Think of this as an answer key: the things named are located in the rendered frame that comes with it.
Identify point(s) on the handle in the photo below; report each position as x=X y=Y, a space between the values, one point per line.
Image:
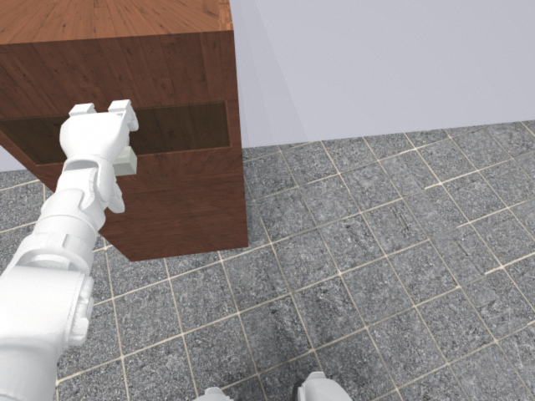
x=126 y=162

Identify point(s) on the robot left forearm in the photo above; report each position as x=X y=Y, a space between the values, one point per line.
x=64 y=235

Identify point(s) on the robot left upper arm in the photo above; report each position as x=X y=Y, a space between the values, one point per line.
x=42 y=312

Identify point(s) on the right robot thigh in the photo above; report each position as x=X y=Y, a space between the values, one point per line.
x=322 y=389

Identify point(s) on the drawer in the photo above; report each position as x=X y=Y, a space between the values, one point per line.
x=165 y=128

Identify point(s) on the left robot hand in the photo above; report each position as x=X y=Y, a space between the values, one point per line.
x=87 y=132

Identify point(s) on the cabinet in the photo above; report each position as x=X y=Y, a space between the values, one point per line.
x=55 y=54

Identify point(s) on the robot left shin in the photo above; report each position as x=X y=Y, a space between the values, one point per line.
x=213 y=390

